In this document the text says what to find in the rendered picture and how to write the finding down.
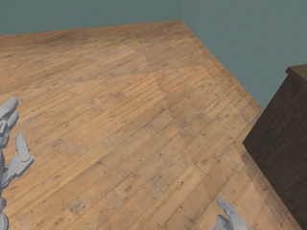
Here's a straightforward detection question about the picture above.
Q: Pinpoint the left robot forearm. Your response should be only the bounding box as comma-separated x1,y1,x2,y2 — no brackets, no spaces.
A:
0,196,10,230

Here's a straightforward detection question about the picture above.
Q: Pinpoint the counter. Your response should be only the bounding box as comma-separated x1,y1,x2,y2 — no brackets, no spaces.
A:
243,63,307,230

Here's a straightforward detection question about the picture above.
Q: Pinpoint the right robot hand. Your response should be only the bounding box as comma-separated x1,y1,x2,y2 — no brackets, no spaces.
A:
213,197,248,230

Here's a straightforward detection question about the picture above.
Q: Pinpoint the left robot hand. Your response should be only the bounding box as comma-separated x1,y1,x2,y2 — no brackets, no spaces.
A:
0,97,35,196

